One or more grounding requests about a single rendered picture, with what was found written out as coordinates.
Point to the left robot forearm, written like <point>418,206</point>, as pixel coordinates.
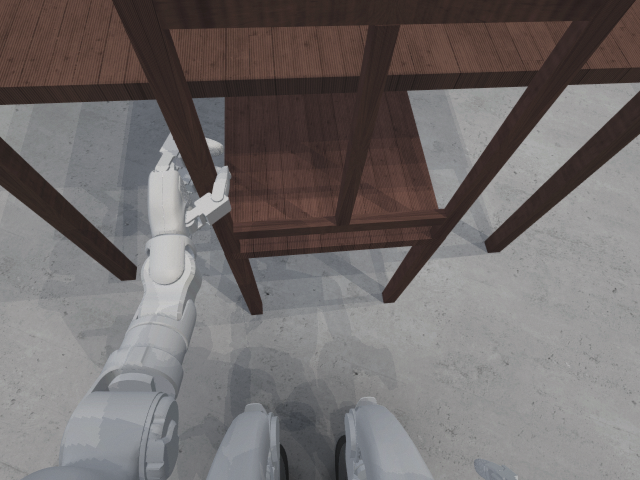
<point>151,355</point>

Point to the robot left thigh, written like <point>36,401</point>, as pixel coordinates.
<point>250,444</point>

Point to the left robot upper arm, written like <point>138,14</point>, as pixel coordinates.
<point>119,435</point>

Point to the robot right hand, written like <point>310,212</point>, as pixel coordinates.
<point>491,471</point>

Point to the table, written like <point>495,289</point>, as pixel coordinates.
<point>64,51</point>

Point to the robot left hand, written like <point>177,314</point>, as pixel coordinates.
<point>169,187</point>

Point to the chair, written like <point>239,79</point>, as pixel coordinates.
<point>317,173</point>

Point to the right robot shin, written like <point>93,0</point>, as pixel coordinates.
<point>356,471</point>

